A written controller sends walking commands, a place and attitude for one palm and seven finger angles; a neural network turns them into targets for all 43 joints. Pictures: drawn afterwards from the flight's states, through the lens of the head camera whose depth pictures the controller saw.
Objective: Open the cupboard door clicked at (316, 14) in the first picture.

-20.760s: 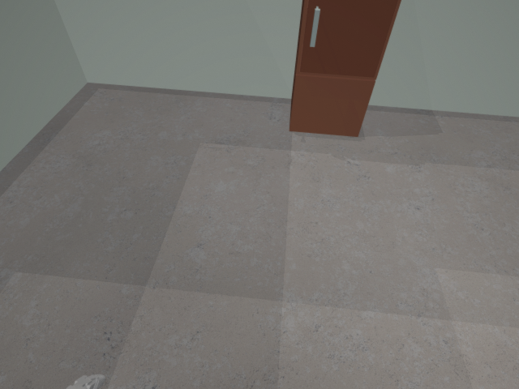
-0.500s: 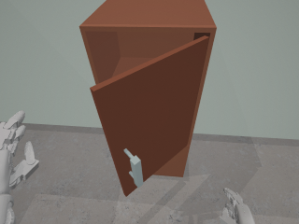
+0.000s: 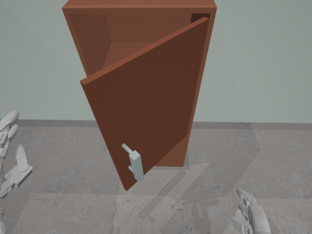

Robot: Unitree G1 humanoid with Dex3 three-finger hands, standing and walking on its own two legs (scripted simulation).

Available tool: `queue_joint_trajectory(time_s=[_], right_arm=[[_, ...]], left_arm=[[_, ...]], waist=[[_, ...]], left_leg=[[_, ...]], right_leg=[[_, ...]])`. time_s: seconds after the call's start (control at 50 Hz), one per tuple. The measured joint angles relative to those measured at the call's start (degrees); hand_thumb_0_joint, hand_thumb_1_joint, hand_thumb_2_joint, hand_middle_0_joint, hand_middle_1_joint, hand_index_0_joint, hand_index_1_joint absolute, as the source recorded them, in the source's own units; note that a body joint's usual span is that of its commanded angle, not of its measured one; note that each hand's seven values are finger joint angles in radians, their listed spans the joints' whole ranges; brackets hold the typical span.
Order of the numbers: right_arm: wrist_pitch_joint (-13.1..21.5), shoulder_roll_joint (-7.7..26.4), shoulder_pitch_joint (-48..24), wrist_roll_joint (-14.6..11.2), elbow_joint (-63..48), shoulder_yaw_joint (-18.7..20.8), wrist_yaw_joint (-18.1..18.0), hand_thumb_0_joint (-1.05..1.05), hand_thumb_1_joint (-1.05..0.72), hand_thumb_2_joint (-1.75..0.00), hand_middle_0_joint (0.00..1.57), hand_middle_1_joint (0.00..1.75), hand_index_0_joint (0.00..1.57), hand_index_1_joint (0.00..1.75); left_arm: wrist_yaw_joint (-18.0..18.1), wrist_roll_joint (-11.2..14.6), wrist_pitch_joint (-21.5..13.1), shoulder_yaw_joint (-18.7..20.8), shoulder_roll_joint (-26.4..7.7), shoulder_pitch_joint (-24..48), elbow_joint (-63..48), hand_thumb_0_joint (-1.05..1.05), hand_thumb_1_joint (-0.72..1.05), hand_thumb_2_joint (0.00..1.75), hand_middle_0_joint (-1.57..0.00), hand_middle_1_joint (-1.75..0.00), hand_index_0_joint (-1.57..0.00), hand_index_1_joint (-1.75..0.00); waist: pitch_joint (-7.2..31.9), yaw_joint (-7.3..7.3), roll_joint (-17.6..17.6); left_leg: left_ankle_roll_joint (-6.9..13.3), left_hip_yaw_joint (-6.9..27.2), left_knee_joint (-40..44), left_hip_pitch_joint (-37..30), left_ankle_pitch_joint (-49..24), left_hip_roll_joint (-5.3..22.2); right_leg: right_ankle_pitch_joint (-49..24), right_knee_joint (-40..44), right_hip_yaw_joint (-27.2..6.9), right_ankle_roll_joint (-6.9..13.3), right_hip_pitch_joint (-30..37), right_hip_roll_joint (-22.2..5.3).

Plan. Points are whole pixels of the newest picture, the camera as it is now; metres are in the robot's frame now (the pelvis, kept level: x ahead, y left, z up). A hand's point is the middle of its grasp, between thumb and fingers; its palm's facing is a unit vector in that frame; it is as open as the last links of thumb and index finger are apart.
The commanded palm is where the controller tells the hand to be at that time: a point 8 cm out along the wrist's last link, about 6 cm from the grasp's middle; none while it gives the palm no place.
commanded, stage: step back with the hand held close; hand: left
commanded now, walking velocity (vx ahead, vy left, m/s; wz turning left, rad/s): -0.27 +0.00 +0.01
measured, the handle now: (132, 163) +0.35 +0.11 -0.10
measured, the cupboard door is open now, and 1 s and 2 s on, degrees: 47 47 47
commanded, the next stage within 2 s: stop stepping back and stand still in 1.72 s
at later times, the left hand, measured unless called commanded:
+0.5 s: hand out of the picture +0.14 +0.27 +0.15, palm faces +0.47 -0.76 -0.45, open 7.4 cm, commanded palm +0.07 +0.31 +0.17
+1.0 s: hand out of the picture +0.11 +0.28 +0.15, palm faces +0.43 -0.76 -0.49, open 7.4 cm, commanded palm +0.04 +0.32 +0.17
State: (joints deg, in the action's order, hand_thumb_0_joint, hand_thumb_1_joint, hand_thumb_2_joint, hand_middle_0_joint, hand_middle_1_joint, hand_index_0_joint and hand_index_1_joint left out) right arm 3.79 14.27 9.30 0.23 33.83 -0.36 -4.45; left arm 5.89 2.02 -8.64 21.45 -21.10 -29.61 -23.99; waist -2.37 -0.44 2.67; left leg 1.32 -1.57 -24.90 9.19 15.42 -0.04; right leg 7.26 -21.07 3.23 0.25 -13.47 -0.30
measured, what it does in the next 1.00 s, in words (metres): shifts its weight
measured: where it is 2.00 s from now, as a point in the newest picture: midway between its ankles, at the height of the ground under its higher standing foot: outside the picture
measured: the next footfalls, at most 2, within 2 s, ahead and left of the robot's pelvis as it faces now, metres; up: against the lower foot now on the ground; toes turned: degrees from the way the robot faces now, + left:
right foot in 1.76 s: -0.25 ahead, -0.10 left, +0.00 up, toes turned -6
left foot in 1.90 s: -0.09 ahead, +0.08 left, +0.00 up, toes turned -5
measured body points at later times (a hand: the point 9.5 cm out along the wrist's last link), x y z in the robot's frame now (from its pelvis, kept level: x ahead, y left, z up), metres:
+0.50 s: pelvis -0.06 +0.01 -0.02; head -0.05 +0.02 +0.43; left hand +0.10 +0.31 +0.17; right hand +0.12 -0.23 -0.09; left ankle -0.02 +0.10 -0.74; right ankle +0.04 -0.12 -0.74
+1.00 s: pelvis -0.09 +0.01 -0.03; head -0.06 +0.04 +0.42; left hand +0.08 +0.32 +0.18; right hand +0.09 -0.23 -0.09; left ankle -0.02 +0.10 -0.74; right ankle +0.04 -0.12 -0.74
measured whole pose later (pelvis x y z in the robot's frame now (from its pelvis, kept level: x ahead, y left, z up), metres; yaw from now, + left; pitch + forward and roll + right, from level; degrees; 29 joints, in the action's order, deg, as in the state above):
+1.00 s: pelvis -0.09 +0.01 -0.03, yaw +2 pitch +0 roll -1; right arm 4.5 12.8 10.5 0.5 33.3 0.4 -4.6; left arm 8.1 -0.3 -14.0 26.5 -24.5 -29.4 -32.3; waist -3.6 0.5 -2.6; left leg 3.7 -1.5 -39.4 24.9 15.3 -1.8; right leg 6.2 -32.6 0.0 -1.1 -27.3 -0.5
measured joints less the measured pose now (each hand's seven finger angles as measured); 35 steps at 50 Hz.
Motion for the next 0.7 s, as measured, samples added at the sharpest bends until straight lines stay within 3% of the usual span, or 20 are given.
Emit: queue_joint_trajectory(time_s=[0.2, 0.46, 0.6, 0.7], right_arm=[[-2.9, -0.7, 0.3, -0.7, -1.3, 1.3, -0.8, 0.01, -0.90, -0.90, 0.20, 0.30, 0.21, 0.30], [-0.9, -1.9, 2.7, 0.9, -2.8, -0.2, -0.9, 0.01, -0.90, -0.90, 0.20, 0.30, 0.21, 0.30], [0.0, -1.5, 3.7, 0.2, -1.3, -0.1, -0.3, 0.01, -0.90, -0.90, 0.20, 0.30, 0.21, 0.30], [0.2, -1.2, 4.0, -0.1, -1.1, 0.3, -0.2, 0.01, -0.90, -0.90, 0.20, 0.30, 0.21, 0.30]], left_arm=[[0.8, 0.2, -1.0, 3.4, -4.0, -2.4, -3.8, 0.01, 0.89, 0.89, -0.21, -0.30, -0.22, -0.30], [2.4, -3.3, -1.5, 2.3, 0.7, 0.9, -4.1, 0.01, 0.89, 0.89, -0.21, -0.30, -0.22, -0.30], [2.7, -2.1, -3.7, 3.6, -1.4, 1.2, -6.5, 0.01, 0.89, 0.89, -0.21, -0.30, -0.22, -0.30], [2.6, -2.2, -5.0, 5.5, -4.2, 0.1, -6.3, 0.01, 0.89, 0.89, -0.21, -0.30, -0.22, -0.30]], waist=[[0.3, -0.07, -2.1], [0.1, -0.81, -3.6], [0.3, 0.40, -4.3], [-0.2, 1.60, -4.7]], left_leg=[[1.3, -1.2, -2.7, 3.0, -0.5, -1.9], [1.9, -0.6, -12.1, 9.6, 1.8, -1.5], [1.3, 0.2, -12.8, 12.0, 0.9, -0.9], [1.6, 0.4, -12.5, 12.8, -0.4, -1.4]], right_leg=[[0.1, -4.4, -1.3, -1.2, -4.0, -1.9], [0.9, -11.4, -0.9, -0.8, -9.3, -1.8], [-0.7, -9.9, -0.3, -0.4, -10.3, -1.1], [-1.6, -9.7, -1.7, -0.9, -11.1, -0.5]])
